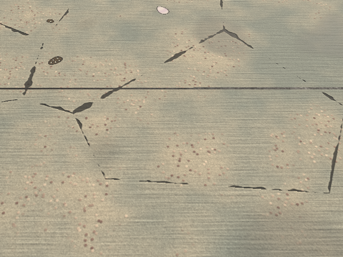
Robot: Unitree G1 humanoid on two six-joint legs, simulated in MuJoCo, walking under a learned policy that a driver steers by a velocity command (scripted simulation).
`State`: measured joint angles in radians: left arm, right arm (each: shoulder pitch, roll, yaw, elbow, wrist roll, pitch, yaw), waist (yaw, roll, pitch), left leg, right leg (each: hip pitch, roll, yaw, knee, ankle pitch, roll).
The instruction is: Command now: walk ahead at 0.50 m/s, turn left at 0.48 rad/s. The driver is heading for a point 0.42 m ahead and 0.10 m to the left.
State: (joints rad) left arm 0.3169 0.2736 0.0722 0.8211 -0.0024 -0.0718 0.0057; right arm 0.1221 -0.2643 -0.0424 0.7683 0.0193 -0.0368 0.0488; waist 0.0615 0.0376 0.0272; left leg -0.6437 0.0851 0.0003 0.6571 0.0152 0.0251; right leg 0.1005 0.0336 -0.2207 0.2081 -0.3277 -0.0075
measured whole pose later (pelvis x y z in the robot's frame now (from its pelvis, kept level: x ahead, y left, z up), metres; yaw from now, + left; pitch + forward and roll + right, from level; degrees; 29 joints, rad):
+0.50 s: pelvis +0.28 +0.04 +0.00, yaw +15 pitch +2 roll +1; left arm 0.05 0.28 0.05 0.71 0.01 -0.10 -0.02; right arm 0.30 -0.28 -0.06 0.75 0.01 -0.03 -0.02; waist -0.07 -0.04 0.04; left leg -0.10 -0.12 -0.14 0.41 -0.33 0.08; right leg -0.57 -0.02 0.06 0.52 0.09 0.03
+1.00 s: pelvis +0.40 +0.06 +0.00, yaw +17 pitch -1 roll -1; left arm 0.15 0.23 0.02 0.85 0.01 -0.02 0.00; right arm 0.26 -0.24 -0.04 0.84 -0.02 0.01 -0.03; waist 0.01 -0.01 0.02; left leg -0.22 0.02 -0.06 0.56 -0.33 -0.03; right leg -0.32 0.02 -0.01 0.51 -0.19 -0.01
